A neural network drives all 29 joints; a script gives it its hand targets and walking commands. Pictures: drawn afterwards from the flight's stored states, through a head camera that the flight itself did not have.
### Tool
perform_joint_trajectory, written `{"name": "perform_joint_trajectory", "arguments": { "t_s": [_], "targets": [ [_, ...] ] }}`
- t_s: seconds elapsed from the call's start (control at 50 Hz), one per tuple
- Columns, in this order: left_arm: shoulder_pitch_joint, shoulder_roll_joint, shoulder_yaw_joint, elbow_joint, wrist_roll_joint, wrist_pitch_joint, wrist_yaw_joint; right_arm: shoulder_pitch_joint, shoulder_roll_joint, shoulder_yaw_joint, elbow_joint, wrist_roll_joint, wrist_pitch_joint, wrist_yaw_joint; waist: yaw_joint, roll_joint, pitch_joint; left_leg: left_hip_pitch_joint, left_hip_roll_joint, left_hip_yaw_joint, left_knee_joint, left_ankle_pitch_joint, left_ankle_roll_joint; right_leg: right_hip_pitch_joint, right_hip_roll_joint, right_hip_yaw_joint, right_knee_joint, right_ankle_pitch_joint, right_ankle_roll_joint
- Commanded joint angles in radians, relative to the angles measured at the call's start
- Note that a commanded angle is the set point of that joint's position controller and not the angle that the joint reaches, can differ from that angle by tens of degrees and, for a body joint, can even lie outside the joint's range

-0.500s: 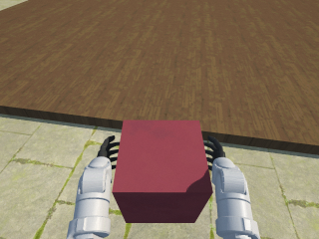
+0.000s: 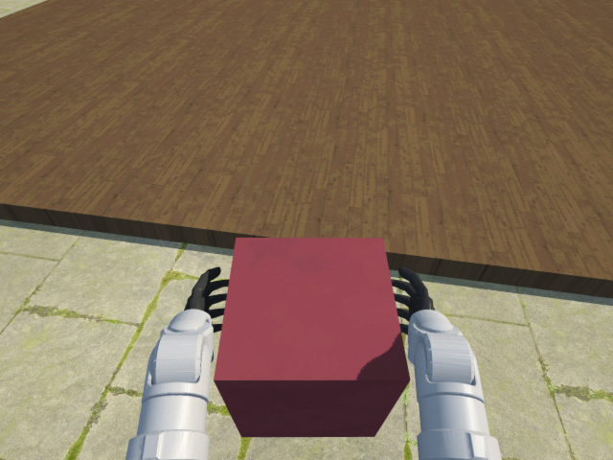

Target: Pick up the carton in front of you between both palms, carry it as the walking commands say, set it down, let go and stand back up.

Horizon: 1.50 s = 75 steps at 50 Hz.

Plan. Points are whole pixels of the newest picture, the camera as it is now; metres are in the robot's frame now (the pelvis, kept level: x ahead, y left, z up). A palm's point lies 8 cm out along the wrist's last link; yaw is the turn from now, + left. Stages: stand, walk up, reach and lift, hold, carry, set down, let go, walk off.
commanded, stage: hold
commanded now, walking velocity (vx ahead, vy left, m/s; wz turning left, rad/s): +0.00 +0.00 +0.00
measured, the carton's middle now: (308, 342) +0.29 +0.00 -0.03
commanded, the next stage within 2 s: carry in 0.20 s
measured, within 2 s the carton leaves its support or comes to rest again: neither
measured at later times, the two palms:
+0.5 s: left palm (221, 281) +0.33 +0.12 +0.07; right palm (435, 286) +0.33 -0.18 +0.07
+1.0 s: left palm (258, 164) +0.60 +0.10 +0.08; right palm (414, 173) +0.59 -0.20 +0.07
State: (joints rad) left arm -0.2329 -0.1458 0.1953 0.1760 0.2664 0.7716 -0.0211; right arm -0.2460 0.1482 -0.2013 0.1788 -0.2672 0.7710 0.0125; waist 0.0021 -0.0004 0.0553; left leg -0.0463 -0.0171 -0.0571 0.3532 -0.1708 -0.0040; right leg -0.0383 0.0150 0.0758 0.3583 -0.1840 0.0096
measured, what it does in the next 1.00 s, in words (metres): walks ahead: left foot, then right foot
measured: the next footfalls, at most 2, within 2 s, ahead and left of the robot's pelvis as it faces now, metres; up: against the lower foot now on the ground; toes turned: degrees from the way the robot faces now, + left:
left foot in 0.64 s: +0.18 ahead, +0.10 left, +0.00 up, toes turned +9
right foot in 1.00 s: +0.48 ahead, -0.13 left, +0.00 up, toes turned -13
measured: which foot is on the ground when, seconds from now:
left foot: down 0.00-0.44, up 0.46-0.62, down 0.64-1.00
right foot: down 0.00-0.66, up 0.68-0.98, down 1.00-1.00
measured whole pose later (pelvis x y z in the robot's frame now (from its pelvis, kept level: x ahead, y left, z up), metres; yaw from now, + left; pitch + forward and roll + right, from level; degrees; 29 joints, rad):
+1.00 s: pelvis +0.32 -0.04 -0.02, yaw -1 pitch +5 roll +0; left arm -0.20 -0.14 0.14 -0.36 0.10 1.24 0.09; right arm -0.23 0.14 -0.14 -0.36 -0.10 1.25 -0.10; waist -0.03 0.04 -0.10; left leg 0.01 0.09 0.17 0.42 -0.47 -0.05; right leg -0.50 -0.04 -0.23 0.49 -0.12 -0.03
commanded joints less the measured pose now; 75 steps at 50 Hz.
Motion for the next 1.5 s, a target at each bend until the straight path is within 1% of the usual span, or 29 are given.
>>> {"name": "perform_joint_trajectory", "arguments": {
  "t_s": [0.0,0.16,0.18,0.22,0.32,0.38,0.4,0.44,0.46,0.5,0.6,0.62,0.64,0.66,0.68,0.74,0.78,0.92,0.96,0.98,1.0,1.02,1.08,1.14,1.36,1.42,1.44,1.46,1.48],
  "targets": [
    [-0.447,-0.903,-0.529,-0.056,-0.244,-0.030,-0.198,-0.440,0.871,0.541,-0.055,0.251,-0.034,0.211,-0.007,0.003,-0.225,0.056,-0.070,-0.013,-0.036,0.136,-0.004,0.007,0.069,0.013,-0.054,0.147,-0.003],
    [-0.480,-0.896,-0.523,-0.049,-0.240,-0.029,-0.204,-0.472,0.859,0.523,-0.043,0.240,-0.037,0.210,-0.007,0.014,-0.248,0.071,-0.070,-0.015,-0.031,0.112,-0.002,0.003,0.073,0.007,-0.048,0.104,-0.007],
    [-0.518,-0.889,-0.561,-0.081,-0.275,-0.028,-0.198,-0.504,0.876,0.549,-0.046,0.265,-0.025,0.213,-0.006,0.012,-0.246,-0.065,0.113,0.018,0.014,-0.098,0.004,-0.153,-0.106,0.012,0.006,-0.103,-0.020],
    [-0.510,-0.884,-0.557,-0.083,-0.281,-0.013,-0.197,-0.495,0.874,0.568,-0.082,0.274,-0.013,0.209,-0.005,-0.007,-0.236,-0.158,0.107,-0.048,-0.036,-0.502,0.021,-0.224,-0.077,0.031,-0.011,-0.446,-0.028],
    [-0.523,-0.890,-0.685,-0.190,-0.351,0.047,-0.180,-0.478,0.858,0.653,-0.183,0.330,0.049,0.183,-0.007,0.122,-0.306,-0.160,0.193,-0.152,-0.085,-0.483,0.078,-0.282,-0.008,-0.108,0.186,-0.251,-0.029],
    [-0.520,-0.873,-0.742,-0.271,-0.422,0.125,-0.172,-0.491,0.829,0.722,-0.289,0.381,0.129,0.161,-0.005,0.107,-0.278,-0.311,0.183,-0.108,-0.058,-0.530,0.075,-0.178,-0.003,-0.135,0.097,-0.266,-0.030],
    [-0.497,-0.847,-0.745,-0.280,-0.431,0.156,-0.162,-0.475,0.808,0.733,-0.295,0.393,0.163,0.154,0.001,0.053,-0.297,-0.358,0.139,-0.024,0.038,-0.492,0.050,-0.124,-0.052,-0.053,0.013,-0.305,-0.048],
    [-0.463,-0.813,-0.749,-0.330,-0.446,0.213,-0.147,-0.488,0.802,0.772,-0.355,0.436,0.223,0.151,0.027,-0.262,-0.246,-0.663,0.018,0.161,0.410,-0.330,-0.014,0.060,-0.320,0.387,-0.197,-0.473,-0.150],
    [-0.461,-0.806,-0.751,-0.375,-0.452,0.236,-0.139,-0.512,0.814,0.794,-0.383,0.475,0.249,0.157,0.024,-0.233,-0.256,-0.698,0.063,0.124,0.417,-0.351,0.000,0.075,-0.371,0.442,-0.202,-0.416,-0.204],
    [-0.469,-0.826,-0.772,-0.454,-0.481,0.287,-0.122,-0.490,0.846,0.819,-0.419,0.540,0.292,0.160,0.027,-0.131,-0.268,-0.683,0.069,0.138,0.363,-0.303,0.009,0.100,-0.346,0.331,-0.172,-0.199,-0.202],
    [-0.370,-0.848,-0.812,-0.589,-0.535,0.376,-0.126,-0.326,0.869,0.820,-0.512,0.547,0.373,0.141,0.014,-0.143,-0.398,-0.206,-0.007,0.281,0.020,-0.040,-0.009,-0.044,-0.187,-0.025,0.011,0.031,-0.114],
    [-0.277,-0.830,-0.801,-0.546,-0.526,0.392,-0.132,-0.276,0.841,0.798,-0.516,0.535,0.387,0.139,0.004,-0.078,-0.435,0.019,0.017,0.268,-0.025,-0.023,0.000,-0.186,-0.171,-0.084,0.094,-0.015,-0.090],
    [-0.331,-0.830,-0.813,-0.607,-0.539,0.398,-0.136,-0.227,0.825,0.794,-0.528,0.506,0.395,0.136,-0.016,0.036,-0.462,0.240,0.160,0.090,-0.068,-0.124,0.040,-0.388,-0.127,-0.157,0.296,-0.063,-0.047],
    [-0.326,-0.833,-0.817,-0.602,-0.552,0.421,-0.144,-0.246,0.831,0.790,-0.543,0.497,0.404,0.130,-0.029,0.285,-0.440,0.368,0.401,-0.300,-0.123,-0.195,0.152,-0.685,-0.051,-0.227,0.521,-0.245,-0.008],
    [-0.418,-0.813,-0.831,-0.668,-0.577,0.432,-0.152,-0.258,0.827,0.772,-0.559,0.490,0.408,0.126,-0.034,0.272,-0.367,0.320,0.488,-0.419,-0.141,-0.148,0.246,-0.799,-0.072,-0.144,0.626,-0.342,-0.025],
    [-0.438,-0.830,-0.816,-0.604,-0.603,0.456,-0.155,-0.392,0.818,0.783,-0.620,0.549,0.442,0.121,-0.030,0.070,-0.371,0.256,0.420,-0.225,-0.156,-0.015,0.207,-0.825,-0.141,-0.114,0.670,-0.248,-0.029],
    [-0.409,-0.839,-0.793,-0.577,-0.590,0.459,-0.148,-0.447,0.837,0.811,-0.640,0.576,0.452,0.124,-0.027,0.051,-0.361,0.174,0.346,-0.048,-0.179,0.021,0.155,-0.701,-0.123,-0.160,0.488,-0.159,-0.003],
    [-0.396,-0.841,-0.750,-0.535,-0.526,0.476,-0.114,-0.447,0.817,0.799,-0.571,0.601,0.481,0.154,-0.017,0.193,-0.279,0.011,0.267,0.181,-0.104,0.241,0.083,-0.381,-0.043,-0.310,0.173,0.106,-0.026],
    [-0.378,-0.833,-0.733,-0.526,-0.520,0.478,-0.115,-0.443,0.816,0.801,-0.573,0.592,0.492,0.153,-0.002,0.108,-0.347,-0.068,0.207,0.293,0.142,0.380,0.037,-0.101,0.021,-0.378,0.117,0.055,-0.038],
    [-0.346,-0.827,-0.728,-0.514,-0.510,0.478,-0.117,-0.445,0.794,0.807,-0.587,0.594,0.489,0.152,0.016,0.067,-0.406,-0.219,0.181,0.295,0.305,0.256,0.022,0.110,-0.032,-0.306,0.136,-0.016,-0.047],
    [-0.371,-0.813,-0.725,-0.526,-0.511,0.478,-0.120,-0.457,0.802,0.799,-0.583,0.582,0.498,0.153,0.030,-0.145,-0.464,-0.406,0.104,0.295,0.638,0.006,-0.026,0.240,-0.331,0.165,-0.032,-0.274,-0.120],
    [-0.356,-0.829,-0.722,-0.488,-0.507,0.471,-0.119,-0.473,0.809,0.803,-0.602,0.591,0.500,0.155,0.043,-0.314,-0.485,-0.639,0.007,0.188,0.848,-0.308,-0.024,0.337,-0.470,0.509,-0.164,-0.252,-0.245],
    [-0.463,-0.934,-0.777,-0.616,-0.564,0.451,-0.131,-0.477,0.897,0.806,-0.616,0.595,0.469,0.156,0.014,-0.026,-0.462,-0.671,0.161,0.054,0.905,-0.178,0.037,0.189,-0.396,0.229,-0.118,0.045,-0.184],
    [-0.471,-0.946,-0.801,-0.672,-0.586,0.429,-0.138,-0.454,0.924,0.828,-0.648,0.567,0.437,0.137,0.012,-0.084,-0.469,-0.611,0.147,0.098,0.774,-0.072,0.022,0.147,-0.314,0.015,-0.123,0.205,-0.128],
    [-0.685,-0.620,-0.752,-0.623,-0.597,0.492,-0.115,-0.691,0.644,0.788,-0.646,0.556,0.497,0.080,0.054,-0.150,-0.314,-0.592,0.051,0.249,0.248,0.144,0.062,0.181,-0.215,-0.207,-0.089,0.451,-0.142],
    [-0.844,-0.600,-0.723,-0.516,-0.610,0.530,-0.089,-0.842,0.612,0.725,-0.526,0.593,0.543,0.076,0.001,-0.147,-0.317,-0.372,0.007,0.288,0.208,0.128,0.099,0.117,-0.218,-0.248,0.060,0.654,-0.122],
    [-0.919,-0.588,-0.718,-0.515,-0.623,0.543,-0.085,-0.861,0.590,0.700,-0.489,0.589,0.551,0.074,-0.060,-0.117,-0.359,-0.205,-0.032,0.323,0.168,0.101,0.098,0.080,-0.185,-0.300,0.223,0.660,-0.090],
    [-0.955,-0.598,-0.686,-0.451,-0.624,0.558,-0.079,-0.891,0.593,0.671,-0.418,0.599,0.565,0.076,-0.090,-0.073,-0.453,0.006,-0.011,0.285,0.172,0.032,0.094,-0.037,-0.152,-0.298,0.436,0.538,-0.075],
    [-1.020,-0.607,-0.672,-0.452,-0.623,0.566,-0.074,-0.938,0.599,0.653,-0.388,0.615,0.572,0.079,-0.105,0.095,-0.532,0.188,0.216,-0.096,0.136,-0.125,0.135,-0.253,-0.081,-0.269,0.713,0.229,-0.047]
  ]
}}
